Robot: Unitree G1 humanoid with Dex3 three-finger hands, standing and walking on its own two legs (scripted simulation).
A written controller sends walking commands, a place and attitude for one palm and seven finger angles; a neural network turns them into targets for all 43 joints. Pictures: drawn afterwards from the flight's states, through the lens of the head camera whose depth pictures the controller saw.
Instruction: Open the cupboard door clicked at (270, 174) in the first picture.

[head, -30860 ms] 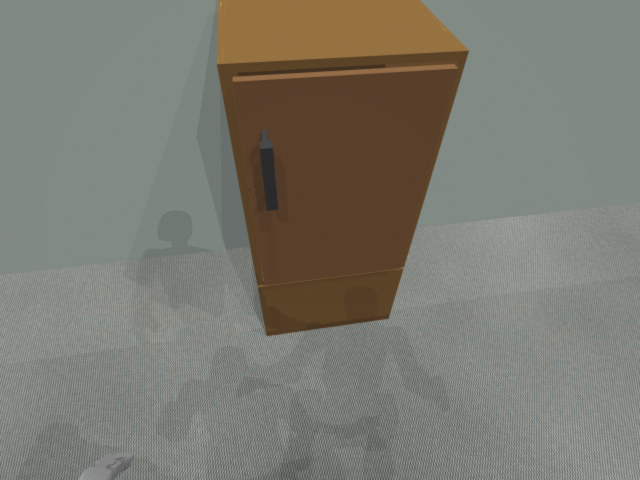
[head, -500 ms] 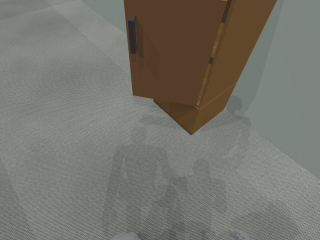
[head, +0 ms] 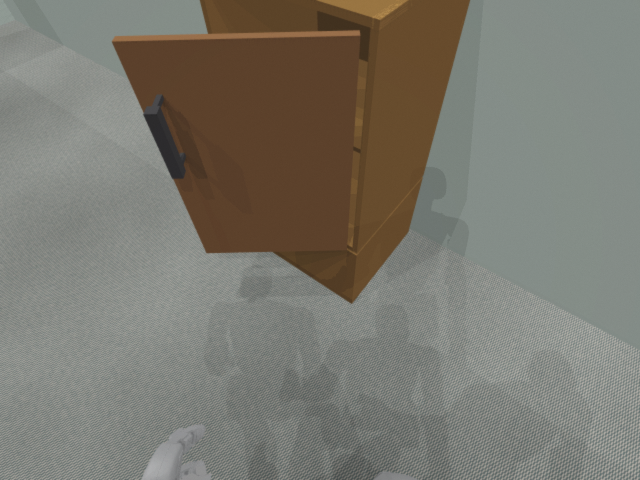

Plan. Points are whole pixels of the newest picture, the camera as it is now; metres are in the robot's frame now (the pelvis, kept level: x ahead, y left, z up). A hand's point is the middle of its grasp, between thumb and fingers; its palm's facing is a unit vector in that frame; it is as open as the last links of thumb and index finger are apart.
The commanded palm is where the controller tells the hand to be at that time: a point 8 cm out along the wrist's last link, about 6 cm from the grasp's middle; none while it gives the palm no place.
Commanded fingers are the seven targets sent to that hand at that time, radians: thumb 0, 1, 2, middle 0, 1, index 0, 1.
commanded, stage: take the last steps up to it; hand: left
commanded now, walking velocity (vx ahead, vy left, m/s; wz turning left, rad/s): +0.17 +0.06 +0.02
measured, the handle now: (169, 137) +0.69 +0.29 +0.00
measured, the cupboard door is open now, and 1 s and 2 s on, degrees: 38 38 38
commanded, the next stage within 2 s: come to a stop and stand still in 0.08 s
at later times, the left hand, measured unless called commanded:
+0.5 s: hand out of the picture +0.09 +0.22 -0.18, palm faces +0.04 -0.98 -0.18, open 7.4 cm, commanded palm none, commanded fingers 0.00 0.90 0.90 -0.20 -0.30 -0.20 -0.30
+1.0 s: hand out of the picture +0.06 +0.14 -0.14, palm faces +0.04 -0.98 -0.22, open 7.3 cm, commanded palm none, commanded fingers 0.00 0.90 0.90 -0.20 -0.30 -0.20 -0.30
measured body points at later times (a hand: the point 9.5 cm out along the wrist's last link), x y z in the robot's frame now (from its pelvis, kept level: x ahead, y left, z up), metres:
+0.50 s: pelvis +0.09 +0.04 +0.01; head +0.13 +0.06 +0.45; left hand +0.09 +0.27 -0.16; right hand +0.20 -0.19 -0.13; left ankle +0.15 +0.14 -0.73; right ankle +0.02 -0.08 -0.67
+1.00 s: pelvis +0.06 -0.03 +0.02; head +0.08 -0.05 +0.47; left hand +0.06 +0.19 -0.12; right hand +0.05 -0.28 -0.14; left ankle +0.05 +0.11 -0.68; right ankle +0.02 -0.12 -0.73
